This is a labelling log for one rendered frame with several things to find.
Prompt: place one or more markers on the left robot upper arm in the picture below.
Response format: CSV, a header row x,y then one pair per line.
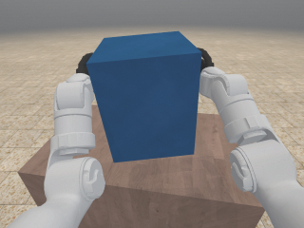
x,y
70,187

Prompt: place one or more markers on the robot right forearm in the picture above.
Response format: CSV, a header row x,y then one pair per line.
x,y
243,123

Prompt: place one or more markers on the right robot upper arm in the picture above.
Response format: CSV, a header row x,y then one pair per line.
x,y
266,170

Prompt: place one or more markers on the carton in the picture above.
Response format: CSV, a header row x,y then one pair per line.
x,y
147,90

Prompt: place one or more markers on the left robot hand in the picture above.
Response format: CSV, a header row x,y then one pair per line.
x,y
82,68

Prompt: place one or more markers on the right robot hand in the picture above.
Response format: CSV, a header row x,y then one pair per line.
x,y
206,61

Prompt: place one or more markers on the robot left forearm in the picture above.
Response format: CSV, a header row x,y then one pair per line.
x,y
72,120

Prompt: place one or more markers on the pedestal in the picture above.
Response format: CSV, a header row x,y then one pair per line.
x,y
188,191

